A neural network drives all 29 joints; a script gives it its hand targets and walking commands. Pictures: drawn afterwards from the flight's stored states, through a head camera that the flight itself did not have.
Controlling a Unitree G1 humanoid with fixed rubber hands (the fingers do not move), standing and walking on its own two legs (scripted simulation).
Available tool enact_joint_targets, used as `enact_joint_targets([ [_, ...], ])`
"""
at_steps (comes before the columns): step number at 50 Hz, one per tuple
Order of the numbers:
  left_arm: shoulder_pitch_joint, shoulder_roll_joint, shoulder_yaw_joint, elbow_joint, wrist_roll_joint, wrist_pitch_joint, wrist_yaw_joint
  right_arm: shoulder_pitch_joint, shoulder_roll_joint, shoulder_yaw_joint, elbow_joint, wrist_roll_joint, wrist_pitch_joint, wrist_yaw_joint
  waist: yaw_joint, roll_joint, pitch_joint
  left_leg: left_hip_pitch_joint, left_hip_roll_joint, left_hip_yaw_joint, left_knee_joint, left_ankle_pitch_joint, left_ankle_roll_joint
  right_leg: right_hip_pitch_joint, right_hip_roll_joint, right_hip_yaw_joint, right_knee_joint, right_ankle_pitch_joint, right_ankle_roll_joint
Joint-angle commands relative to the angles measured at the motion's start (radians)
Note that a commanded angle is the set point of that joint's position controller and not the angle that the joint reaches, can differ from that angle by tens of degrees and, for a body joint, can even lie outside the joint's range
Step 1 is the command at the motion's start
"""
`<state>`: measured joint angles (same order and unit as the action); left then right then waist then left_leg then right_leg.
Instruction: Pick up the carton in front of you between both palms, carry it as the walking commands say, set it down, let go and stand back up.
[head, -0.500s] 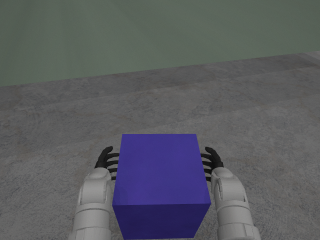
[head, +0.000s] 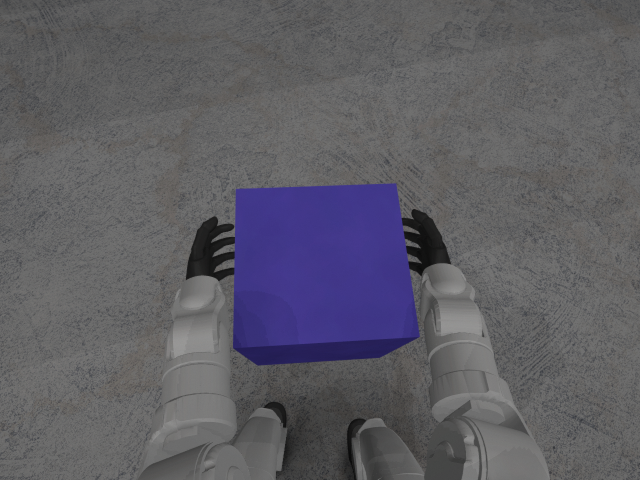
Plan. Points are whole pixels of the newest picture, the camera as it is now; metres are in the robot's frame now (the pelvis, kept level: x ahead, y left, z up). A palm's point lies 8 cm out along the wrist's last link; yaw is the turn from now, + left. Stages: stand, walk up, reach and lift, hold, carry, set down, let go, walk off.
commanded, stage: set down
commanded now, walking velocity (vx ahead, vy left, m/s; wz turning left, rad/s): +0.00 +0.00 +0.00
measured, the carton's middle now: (318, 285) +0.37 +0.02 -0.14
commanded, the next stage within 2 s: none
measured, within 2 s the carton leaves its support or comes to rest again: neither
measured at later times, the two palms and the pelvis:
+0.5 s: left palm (222, 280) +0.39 +0.18 -0.20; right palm (396, 259) +0.44 -0.12 -0.21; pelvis -0.02 -0.02 -0.12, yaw +0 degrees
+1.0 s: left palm (235, 293) +0.41 +0.19 -0.36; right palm (373, 260) +0.50 -0.10 -0.36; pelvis -0.05 -0.01 -0.24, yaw +0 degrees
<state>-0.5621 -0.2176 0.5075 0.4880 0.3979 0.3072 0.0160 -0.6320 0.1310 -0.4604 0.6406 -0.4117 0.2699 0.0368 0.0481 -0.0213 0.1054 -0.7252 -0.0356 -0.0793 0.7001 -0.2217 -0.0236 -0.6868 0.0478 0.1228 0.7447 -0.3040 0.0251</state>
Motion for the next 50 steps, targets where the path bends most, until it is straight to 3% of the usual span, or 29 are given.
enact_joint_targets([
  [1, -0.512, -0.805, -0.549, 0.052, -0.172, -0.131, -0.185, -0.485, 0.821, 0.528, 0.014, 0.187, -0.134, 0.163, 0.008, -0.007, -0.808, 0.328, -0.087, 0.059, 0.123, 0.436, -0.02, -0.008, 0.103, -0.083, 0.029, 0.352, -0.013],
  [4, -0.556, -0.827, -0.658, -0.019, -0.222, -0.158, -0.203, -0.534, 0.882, 0.666, -0.08, 0.252, -0.156, 0.147, 0.024, -0.025, -1.104, 0.243, -0.094, 0.077, 0.231, 0.535, -0.021, 0.003, 0.105, -0.081, 0.134, 0.51, 0.011],
  [7, -0.567, -0.821, -0.716, -0.061, -0.262, -0.143, -0.219, -0.556, 0.919, 0.747, -0.138, 0.29, -0.132, 0.133, 0.038, -0.045, -1.252, 0.107, -0.105, 0.101, 0.296, 0.508, -0.027, 0.011, 0.099, -0.077, 0.21, 0.574, 0.026],
  [9, -0.575, -0.812, -0.713, -0.058, -0.268, -0.117, -0.235, -0.558, 0.928, 0.755, -0.128, 0.295, -0.101, 0.136, 0.05, -0.058, -1.235, -0.013, -0.11, 0.113, 0.318, 0.415, -0.029, -0.014, 0.098, -0.075, 0.238, 0.523, 0.033],
  [14, -0.612, -0.804, -0.623, 0.02, -0.234, -0.046, -0.277, -0.595, 0.914, 0.691, -0.029, 0.276, -0.033, 0.161, 0.069, -0.069, -1.082, -0.212, -0.109, 0.13, 0.372, 0.207, -0.017, -0.222, 0.104, -0.085, 0.27, 0.257, 0.032],
  [18, -0.669, -0.807, -0.554, 0.081, -0.212, -0.018, -0.289, -0.659, 0.888, 0.616, 0.041, 0.253, -0.011, 0.174, 0.065, -0.071, -1.042, -0.321, -0.109, 0.137, 0.429, 0.156, -0.016, -0.349, 0.108, -0.096, 0.324, 0.185, 0.022],
  [24, -0.775, -0.807, -0.527, 0.104, -0.229, -0.027, -0.253, -0.764, 0.839, 0.565, 0.099, 0.254, -0.029, 0.17, 0.061, -0.057, -1.134, -0.395, -0.113, 0.137, 0.535, 0.18, -0.032, -0.505, 0.124, -0.122, 0.451, 0.171, 0.011],
  [37, -1.03, -0.773, -0.532, 0.045, -0.285, -0.019, -0.144, -0.996, 0.726, 0.565, 0.163, 0.318, -0.023, 0.159, 0.078, -0.042, -1.31, -0.467, -0.122, 0.162, 0.751, 0.147, -0.07, -0.756, 0.154, -0.168, 0.693, 0.053, 0.002],
  [50, -1.256, -0.664, -0.423, 0.053, -0.288, -0.019, -0.106, -1.185, 0.599, 0.497, 0.299, 0.319, -0.015, 0.145, 0.109, -0.085, -1.252, -0.619, -0.111, 0.199, 0.923, 0.073, -0.073, -0.906, 0.145, -0.175, 0.858, -0.033, -0.004],
])
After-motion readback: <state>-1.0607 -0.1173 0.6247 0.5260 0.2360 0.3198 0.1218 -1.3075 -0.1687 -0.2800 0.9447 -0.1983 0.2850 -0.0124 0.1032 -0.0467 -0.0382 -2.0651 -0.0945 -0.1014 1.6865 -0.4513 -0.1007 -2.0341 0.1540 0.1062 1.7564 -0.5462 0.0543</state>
